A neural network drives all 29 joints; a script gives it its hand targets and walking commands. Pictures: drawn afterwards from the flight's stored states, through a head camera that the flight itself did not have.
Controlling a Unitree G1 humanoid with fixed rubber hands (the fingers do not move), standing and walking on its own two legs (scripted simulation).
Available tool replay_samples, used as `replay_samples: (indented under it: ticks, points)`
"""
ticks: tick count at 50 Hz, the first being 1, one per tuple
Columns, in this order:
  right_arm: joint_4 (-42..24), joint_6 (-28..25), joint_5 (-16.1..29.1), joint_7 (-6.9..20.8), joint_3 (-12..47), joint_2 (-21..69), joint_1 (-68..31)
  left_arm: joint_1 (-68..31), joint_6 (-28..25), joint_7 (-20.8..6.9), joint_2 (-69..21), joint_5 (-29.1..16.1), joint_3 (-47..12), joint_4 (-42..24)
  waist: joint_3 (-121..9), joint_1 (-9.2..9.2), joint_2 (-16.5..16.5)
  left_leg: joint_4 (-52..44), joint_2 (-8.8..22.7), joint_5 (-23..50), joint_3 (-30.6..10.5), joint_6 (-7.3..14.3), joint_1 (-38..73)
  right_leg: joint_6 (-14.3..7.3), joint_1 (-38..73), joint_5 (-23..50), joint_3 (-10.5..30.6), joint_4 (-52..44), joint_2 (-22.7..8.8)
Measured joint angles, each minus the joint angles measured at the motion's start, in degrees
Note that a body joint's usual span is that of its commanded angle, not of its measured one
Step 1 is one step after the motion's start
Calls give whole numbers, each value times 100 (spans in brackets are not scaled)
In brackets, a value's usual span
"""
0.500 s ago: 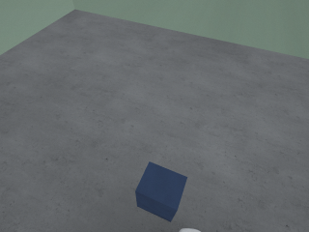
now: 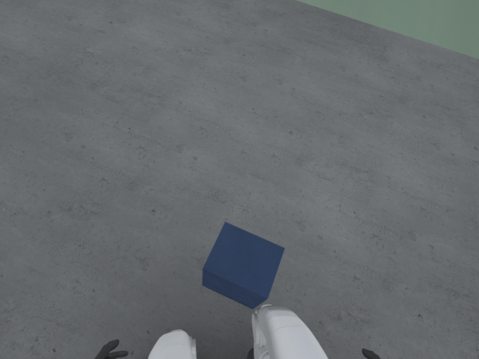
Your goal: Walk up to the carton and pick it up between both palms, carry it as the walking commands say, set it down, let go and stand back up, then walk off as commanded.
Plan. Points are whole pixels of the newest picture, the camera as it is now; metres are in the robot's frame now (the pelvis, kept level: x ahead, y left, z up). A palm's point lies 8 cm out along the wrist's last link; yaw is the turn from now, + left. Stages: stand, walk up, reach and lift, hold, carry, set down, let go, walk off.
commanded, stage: walk up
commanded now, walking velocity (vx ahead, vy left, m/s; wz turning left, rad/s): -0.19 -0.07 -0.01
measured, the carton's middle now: (239, 268) +0.37 -0.08 -0.61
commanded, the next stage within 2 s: none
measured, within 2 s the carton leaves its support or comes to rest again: neither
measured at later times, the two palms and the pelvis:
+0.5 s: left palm out of the picture +0.00 +0.16 -0.10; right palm out of the picture +0.01 -0.31 -0.15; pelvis -0.03 -0.07 +0.01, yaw +0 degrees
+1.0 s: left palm out of the picture -0.02 +0.11 -0.12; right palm out of the picture -0.01 -0.31 -0.13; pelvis -0.02 -0.10 +0.02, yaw -1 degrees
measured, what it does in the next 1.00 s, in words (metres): steps to the right: right foot, then left foot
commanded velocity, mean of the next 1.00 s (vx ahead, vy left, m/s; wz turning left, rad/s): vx -0.05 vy -0.03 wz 0.00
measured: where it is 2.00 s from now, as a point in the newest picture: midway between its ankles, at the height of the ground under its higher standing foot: outside the picture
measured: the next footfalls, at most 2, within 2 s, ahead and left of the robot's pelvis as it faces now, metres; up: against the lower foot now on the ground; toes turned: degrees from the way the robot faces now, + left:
right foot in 0.28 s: -0.04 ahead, -0.16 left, +0.00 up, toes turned -2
left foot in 0.62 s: -0.02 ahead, +0.05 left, +0.00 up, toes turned +0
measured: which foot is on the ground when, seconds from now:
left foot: down 0.00-0.30, up 0.32-0.60, down 0.62-1.00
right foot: up 0.00-0.26, down 0.28-1.00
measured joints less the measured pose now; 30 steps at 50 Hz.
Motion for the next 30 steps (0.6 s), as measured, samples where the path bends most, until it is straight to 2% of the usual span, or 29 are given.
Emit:
replay_samples:
  ticks: [3,7,13,14,15,16,18,21,26,30]
  points:
    - [-82,72,27,26,24,38,-19,32,28,-94,127,-5,0,-84,-164,49,-47,-312,27,211,32,-39,15,87,-43,230,80,292,-33]
    - [-168,21,0,68,23,-14,-57,54,-24,-172,138,9,-10,-165,-299,124,133,-589,83,428,35,-100,-51,128,302,353,105,-398,-131]
    - [-172,56,-1,114,32,-84,-102,178,-168,-175,84,-66,-94,-240,-396,123,460,-641,104,588,68,-280,-187,69,1292,542,135,-2744,-143]
    - [-172,86,10,129,27,-114,-99,206,-204,-178,60,-78,-86,-242,-405,145,548,-520,157,554,69,-333,-262,24,1438,821,58,-3165,-109]
    - [-164,127,26,137,6,-191,-110,213,-237,-177,-27,-81,-75,-227,-354,131,779,-349,293,507,-23,-366,-337,-84,1500,1017,-36,-3286,29]
    - [-159,178,38,136,-14,-258,-96,253,-271,-183,-108,-76,-70,-233,-331,100,965,-129,368,353,-142,-331,-433,-182,1523,1069,-119,-3292,135]
    - [-107,283,48,126,-41,-341,-58,397,-353,-173,-229,-15,-120,-215,-366,68,1116,513,242,-422,-329,-286,-602,-311,1574,1065,-194,-3305,170]
    - [39,363,63,184,-25,-458,-64,699,-501,-112,-450,47,-205,-126,-469,146,1208,937,-15,-655,-465,-245,-545,-393,1749,1201,-125,-3576,176]
    - [319,312,91,220,66,-474,23,954,-512,-74,-733,20,-323,99,-728,137,1279,388,-100,-236,-550,-104,-46,-486,2042,1433,-245,-4072,306]
    - [452,236,133,175,121,-309,106,1051,-589,-46,-812,-16,-344,180,-894,162,1097,-817,-88,43,-492,-46,656,-563,2116,1441,-331,-4147,433]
